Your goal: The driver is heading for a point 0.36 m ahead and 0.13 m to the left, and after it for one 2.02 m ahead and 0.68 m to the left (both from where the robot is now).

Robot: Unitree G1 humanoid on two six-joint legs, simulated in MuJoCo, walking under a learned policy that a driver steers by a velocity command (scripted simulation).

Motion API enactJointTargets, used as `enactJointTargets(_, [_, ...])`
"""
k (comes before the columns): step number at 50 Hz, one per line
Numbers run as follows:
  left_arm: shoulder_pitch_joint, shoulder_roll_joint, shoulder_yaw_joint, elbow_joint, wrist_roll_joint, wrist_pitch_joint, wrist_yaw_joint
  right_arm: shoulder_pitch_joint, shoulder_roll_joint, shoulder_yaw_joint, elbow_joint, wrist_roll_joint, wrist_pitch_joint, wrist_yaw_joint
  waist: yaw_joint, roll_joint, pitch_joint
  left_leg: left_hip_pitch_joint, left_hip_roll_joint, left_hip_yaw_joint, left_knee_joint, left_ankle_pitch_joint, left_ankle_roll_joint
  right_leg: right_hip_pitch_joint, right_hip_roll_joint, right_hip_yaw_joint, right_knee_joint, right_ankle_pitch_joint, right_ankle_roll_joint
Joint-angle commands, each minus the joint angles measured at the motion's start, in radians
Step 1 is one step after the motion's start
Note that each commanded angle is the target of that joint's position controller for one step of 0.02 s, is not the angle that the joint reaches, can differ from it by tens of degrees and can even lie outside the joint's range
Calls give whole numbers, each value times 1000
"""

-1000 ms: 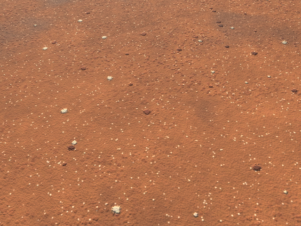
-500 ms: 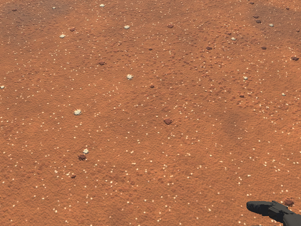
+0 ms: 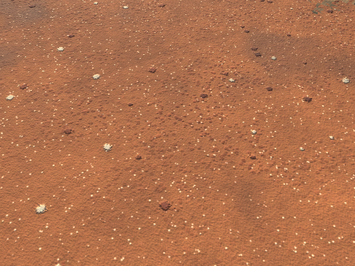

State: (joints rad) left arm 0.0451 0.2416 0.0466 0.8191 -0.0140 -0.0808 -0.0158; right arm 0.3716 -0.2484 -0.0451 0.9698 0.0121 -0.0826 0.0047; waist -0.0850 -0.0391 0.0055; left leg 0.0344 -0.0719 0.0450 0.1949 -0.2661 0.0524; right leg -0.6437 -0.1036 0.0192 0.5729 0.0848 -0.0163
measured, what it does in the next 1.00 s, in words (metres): walks ahead, turning left: right foot, then left foot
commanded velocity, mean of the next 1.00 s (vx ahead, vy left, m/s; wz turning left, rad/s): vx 0.27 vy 0.00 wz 0.44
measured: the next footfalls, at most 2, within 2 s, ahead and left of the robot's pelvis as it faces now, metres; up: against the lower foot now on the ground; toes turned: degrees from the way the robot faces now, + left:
right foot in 0.10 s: +0.25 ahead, -0.14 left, +0.00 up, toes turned +0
left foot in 0.60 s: +0.41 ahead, +0.13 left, +0.00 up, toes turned +26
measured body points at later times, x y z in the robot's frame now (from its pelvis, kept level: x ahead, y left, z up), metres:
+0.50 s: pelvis +0.27 -0.03 +0.00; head +0.30 -0.01 +0.45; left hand +0.25 +0.25 -0.14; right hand +0.49 -0.24 -0.11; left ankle +0.42 +0.14 -0.70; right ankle +0.21 -0.14 -0.74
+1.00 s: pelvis +0.40 +0.02 -0.01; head +0.42 +0.05 +0.44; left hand +0.40 +0.33 -0.12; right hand +0.67 -0.16 -0.09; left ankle +0.42 +0.11 -0.74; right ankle +0.51 -0.12 -0.71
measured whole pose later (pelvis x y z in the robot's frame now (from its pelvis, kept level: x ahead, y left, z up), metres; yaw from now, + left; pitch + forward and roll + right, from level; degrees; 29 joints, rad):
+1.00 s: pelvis +0.40 +0.02 -0.01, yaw +29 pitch +3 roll -1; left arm 0.12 0.29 0.06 0.81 0.00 0.00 0.05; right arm 0.16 -0.28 -0.07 0.65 -0.01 0.03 -0.03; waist -0.02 -0.02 0.01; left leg -0.39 -0.13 -0.14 0.49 -0.14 0.07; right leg -0.51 -0.03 0.09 0.80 -0.31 0.08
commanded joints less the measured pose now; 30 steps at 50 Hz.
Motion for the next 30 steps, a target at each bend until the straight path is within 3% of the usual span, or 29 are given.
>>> enactJointTargets(1, [-156,74,8,-112,-5,-29,-21,68,-167,-37,-10,6,12,-10,2,93,86,37,326,-161,17,353,141,-45,24,-3,-66,-83,-22])
enactJointTargets(3, [-73,114,23,-97,-4,-38,-24,35,-190,-44,-19,9,20,-13,63,125,36,40,325,-177,106,532,123,109,65,-23,-98,-154,-44])
enactJointTargets(4, [56,151,43,-60,-2,-41,-18,7,-188,-42,-29,8,23,-13,136,125,-42,6,285,-150,239,669,101,300,93,-47,-126,-141,-69])
enactJointTargets(5, [254,213,68,-10,9,-44,-8,-9,-155,-28,-50,-2,22,-12,217,103,-187,-151,227,-115,475,594,68,619,19,18,-69,-110,-118])
enactJointTargets(6, [399,313,95,17,29,-36,2,89,-40,5,-72,-5,5,-5,210,-101,-366,-574,73,-33,879,212,-13,1067,-256,409,-79,-230,-249])
enactJointTargets(7, [418,243,74,24,21,-29,3,108,-47,6,-55,11,-14,-3,214,-209,-464,-710,26,-158,1064,-305,-17,1114,-341,680,-217,-333,-286])
enactJointTargets(8, [344,178,52,16,15,-27,6,26,-151,-25,-75,41,-21,-3,210,-141,-300,-790,87,-191,1135,-261,-5,981,-304,548,-250,-389,-230])
enactJointTargets(9, [260,144,41,2,12,-26,9,-42,-156,-29,-97,44,-20,-8,182,-92,-180,-797,140,-154,1118,-170,1,823,-270,404,-280,-363,-195])
enactJointTargets(10, [191,113,31,3,15,-30,5,-74,-141,-32,-103,32,-14,-13,151,-45,-96,-760,174,-143,1062,-97,-2,676,-231,306,-331,-314,-177])
enactJointTargets(11, [148,86,24,3,21,-38,2,-57,-125,-41,-97,24,1,-16,113,-65,-55,-701,204,-152,1014,-45,-1,580,-194,216,-372,-274,-158])
enactJointTargets(13, [115,80,27,17,27,-45,-1,-18,-69,-38,-90,25,31,-14,75,-71,-19,-634,218,-145,990,0,-8,475,-165,106,-427,-208,-157])
enactJointTargets(17, [127,116,39,45,36,-49,16,-92,-68,-46,-140,13,53,-16,63,-25,43,-718,215,-157,862,155,-30,460,-155,-52,-450,-10,-165])
enactJointTargets(20, [111,149,44,43,34,-33,38,-180,-44,-36,-183,-3,42,5,76,-22,57,-634,183,-67,615,307,-39,439,-108,-190,-413,190,-137])
enactJointTargets(23, [156,183,52,56,17,-11,57,-266,-39,-31,-233,-8,45,31,112,-15,35,-610,158,-14,497,337,-34,530,-141,-214,-351,277,-137])
enactJointTargets(26, [142,215,65,53,-10,18,65,-259,-84,-47,-271,-10,56,49,86,-40,3,-587,126,7,446,208,4,639,-182,-213,-233,390,-111])
enactJointTargets(28, [112,225,72,39,-23,36,71,-139,-137,-73,-258,-9,55,53,18,-39,-60,-443,64,43,381,159,47,653,-162,-223,-29,494,-76])
enactJointTargets(29, [122,203,66,35,-20,42,67,-30,-188,-99,-231,-9,50,41,-33,15,-119,-280,25,37,280,286,80,605,-101,-243,173,393,-29])
enactJointTargets(30, [179,137,42,15,26,38,58,-2,-291,-122,-239,-12,52,13,-5,217,-193,-46,206,-215,306,749,146,368,-20,-248,475,-114,39])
